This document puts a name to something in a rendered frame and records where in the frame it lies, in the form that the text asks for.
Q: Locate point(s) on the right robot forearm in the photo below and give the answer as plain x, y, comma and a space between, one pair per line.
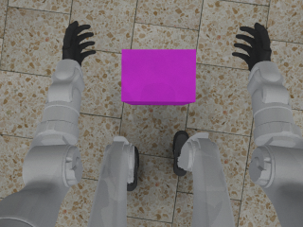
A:
271, 106

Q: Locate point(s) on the left robot forearm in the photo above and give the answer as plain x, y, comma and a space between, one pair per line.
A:
60, 120

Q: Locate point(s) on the right robot upper arm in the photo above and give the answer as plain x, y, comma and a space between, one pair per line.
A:
279, 171

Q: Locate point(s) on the left robot foot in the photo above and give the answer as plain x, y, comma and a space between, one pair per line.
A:
132, 186

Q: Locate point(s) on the left robot upper arm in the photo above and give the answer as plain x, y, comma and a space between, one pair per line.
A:
49, 172

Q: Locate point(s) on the carton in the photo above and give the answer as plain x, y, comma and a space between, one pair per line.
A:
158, 76

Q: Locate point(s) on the robot right hand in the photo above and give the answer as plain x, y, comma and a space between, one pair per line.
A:
259, 50

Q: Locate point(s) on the robot right shin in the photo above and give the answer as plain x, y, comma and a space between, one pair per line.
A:
201, 134

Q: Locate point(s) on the robot left hand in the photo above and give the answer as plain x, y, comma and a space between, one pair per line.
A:
71, 49

